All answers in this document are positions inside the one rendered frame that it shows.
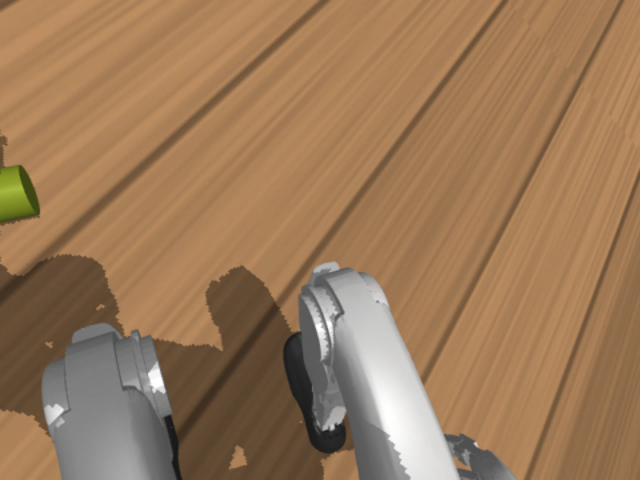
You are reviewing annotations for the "right robot foot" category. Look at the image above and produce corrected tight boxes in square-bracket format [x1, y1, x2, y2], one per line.
[283, 332, 346, 453]

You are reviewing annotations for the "right robot hand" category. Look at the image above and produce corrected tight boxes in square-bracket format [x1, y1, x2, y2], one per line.
[444, 434, 517, 480]

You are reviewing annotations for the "can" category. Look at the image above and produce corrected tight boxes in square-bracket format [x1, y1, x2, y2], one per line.
[0, 165, 40, 223]

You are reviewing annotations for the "left robot foot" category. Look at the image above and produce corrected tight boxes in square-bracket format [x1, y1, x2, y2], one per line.
[164, 414, 182, 480]

